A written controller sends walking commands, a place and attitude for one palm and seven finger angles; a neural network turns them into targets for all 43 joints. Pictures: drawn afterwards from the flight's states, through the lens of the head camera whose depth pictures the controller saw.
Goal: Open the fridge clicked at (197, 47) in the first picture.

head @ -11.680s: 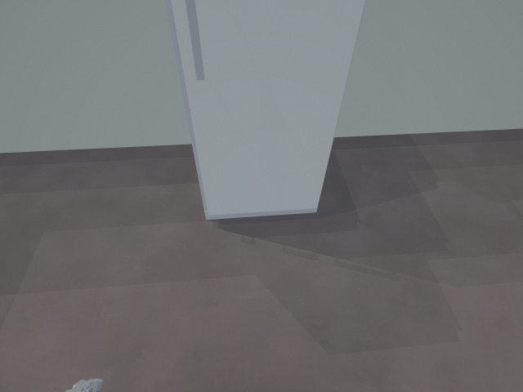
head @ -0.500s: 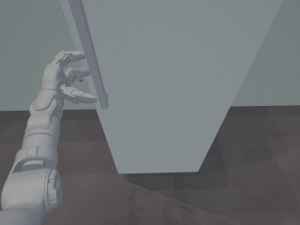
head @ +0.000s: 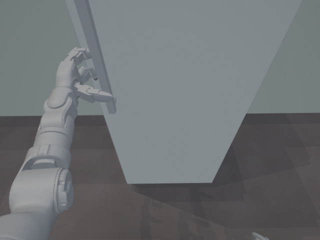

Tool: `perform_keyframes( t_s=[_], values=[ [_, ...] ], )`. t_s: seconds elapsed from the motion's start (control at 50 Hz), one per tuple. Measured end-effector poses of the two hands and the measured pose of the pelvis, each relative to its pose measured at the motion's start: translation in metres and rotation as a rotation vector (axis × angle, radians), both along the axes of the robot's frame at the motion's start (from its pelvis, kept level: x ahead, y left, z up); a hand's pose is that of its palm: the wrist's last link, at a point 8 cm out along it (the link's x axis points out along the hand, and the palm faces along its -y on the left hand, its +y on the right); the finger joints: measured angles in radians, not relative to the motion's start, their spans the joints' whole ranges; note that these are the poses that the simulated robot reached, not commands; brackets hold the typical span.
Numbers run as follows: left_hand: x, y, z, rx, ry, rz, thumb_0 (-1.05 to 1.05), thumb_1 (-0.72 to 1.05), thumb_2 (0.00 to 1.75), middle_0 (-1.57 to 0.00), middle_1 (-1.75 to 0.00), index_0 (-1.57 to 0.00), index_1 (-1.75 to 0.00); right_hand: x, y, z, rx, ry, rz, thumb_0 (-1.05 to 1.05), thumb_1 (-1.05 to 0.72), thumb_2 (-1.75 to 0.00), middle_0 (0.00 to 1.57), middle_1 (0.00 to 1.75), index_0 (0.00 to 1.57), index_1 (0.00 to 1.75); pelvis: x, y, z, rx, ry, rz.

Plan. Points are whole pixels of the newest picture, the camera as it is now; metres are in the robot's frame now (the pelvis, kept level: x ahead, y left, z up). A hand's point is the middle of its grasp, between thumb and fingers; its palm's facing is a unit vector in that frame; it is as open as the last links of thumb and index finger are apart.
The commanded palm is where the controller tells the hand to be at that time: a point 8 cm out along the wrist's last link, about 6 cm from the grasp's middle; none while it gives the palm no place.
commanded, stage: feel for the door with the fingertips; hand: left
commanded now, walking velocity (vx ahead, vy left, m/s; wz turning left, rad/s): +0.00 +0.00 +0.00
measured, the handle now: (99, 53) +0.50 +0.15 +0.22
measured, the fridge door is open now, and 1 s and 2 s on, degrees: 0 0 0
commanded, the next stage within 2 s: slide the fingers in behind the handle in 0.02 s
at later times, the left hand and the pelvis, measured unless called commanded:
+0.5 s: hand (93, 81) +0.45 +0.17 +0.17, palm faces +0.01 -1.00 +0.01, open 13.9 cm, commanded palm +0.42 +0.22 +0.17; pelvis +0.00 +0.00 +0.00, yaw -1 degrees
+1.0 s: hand (104, 81) +0.45 +0.14 +0.18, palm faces +0.00 -1.00 +0.01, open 14.0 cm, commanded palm +0.42 +0.20 +0.17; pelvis +0.00 +0.01 +0.00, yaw +0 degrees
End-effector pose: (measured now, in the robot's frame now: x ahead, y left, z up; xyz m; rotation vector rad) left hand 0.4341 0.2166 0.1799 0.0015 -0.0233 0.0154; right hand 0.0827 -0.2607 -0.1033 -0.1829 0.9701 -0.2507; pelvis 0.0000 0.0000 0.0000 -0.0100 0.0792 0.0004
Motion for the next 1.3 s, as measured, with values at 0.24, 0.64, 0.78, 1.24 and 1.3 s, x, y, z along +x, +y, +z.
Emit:
perform_keyframes(
  t_s=[0.24, 0.64, 0.78, 1.24, 1.3],
  values=[
    [0.005, 0.005, -0.001, -0.007, -0.009, -0.005, -0.01, -0.50, 0.30, -0.36, -1.25, -0.35, -1.23, -0.037, -0.010, -0.006, -0.014, 0.100, -0.048, 0.01, -0.90, -0.90, 0.20, 0.30, 0.20, 0.30, 0.000, -0.001, -0.001, -0.001, 0.013, -0.004],
    [-0.013, 0.002, -0.007, -0.014, -0.022, -0.011, -0.01, -0.50, 0.30, -0.30, -1.20, -0.30, -1.20, -0.007, 0.005, 0.001, 0.011, -0.003, -0.026, 0.01, -0.90, -0.90, 0.20, 0.30, 0.20, 0.30, 0.001, 0.005, 0.000, -0.003, -0.008, -0.014],
    [-0.012, -0.006, -0.005, -0.014, -0.006, -0.011, -0.01, -0.50, 0.30, -0.30, -1.20, -0.30, -1.20, 0.012, 0.011, 0.005, 0.014, -0.047, 0.011, 0.01, -0.90, -0.90, 0.20, 0.30, 0.20, 0.30, -0.001, 0.007, 0.000, -0.004, -0.013, -0.003],
    [-0.006, -0.025, -0.008, -0.011, 0.001, -0.005, -0.01, -0.50, 0.30, -0.30, -1.20, -0.30, -1.20, -0.017, 0.001, -0.004, 0.024, 0.037, -0.036, 0.01, -0.90, -0.90, 0.20, 0.30, 0.20, 0.30, 0.003, 0.001, 0.001, 0.002, -0.013, -0.014],
    [-0.006, -0.026, -0.007, -0.011, -0.004, -0.005, -0.01, -0.50, 0.30, -0.30, -1.20, -0.30, -1.20, -0.016, -0.001, -0.004, 0.019, 0.036, -0.037, 0.01, -0.90, -0.90, 0.20, 0.30, 0.20, 0.30, 0.004, -0.001, 0.002, 0.002, -0.014, -0.013]
  ],
)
